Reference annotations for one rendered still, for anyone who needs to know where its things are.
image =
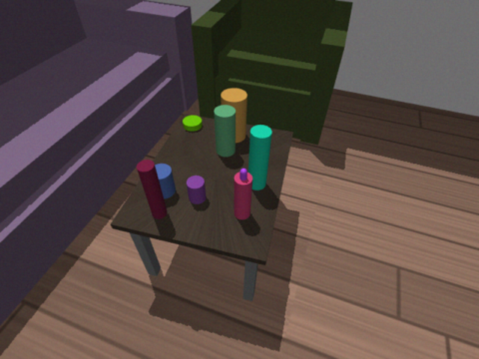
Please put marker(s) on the armchair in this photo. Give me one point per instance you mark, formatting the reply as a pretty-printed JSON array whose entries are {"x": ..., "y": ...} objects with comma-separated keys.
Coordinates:
[{"x": 285, "y": 54}]

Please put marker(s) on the coffee table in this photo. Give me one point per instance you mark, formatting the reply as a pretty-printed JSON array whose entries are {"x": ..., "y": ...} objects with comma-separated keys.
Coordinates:
[{"x": 209, "y": 226}]

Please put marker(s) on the sofa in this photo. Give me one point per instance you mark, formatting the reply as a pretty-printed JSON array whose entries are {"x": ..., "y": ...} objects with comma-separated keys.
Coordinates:
[{"x": 87, "y": 89}]

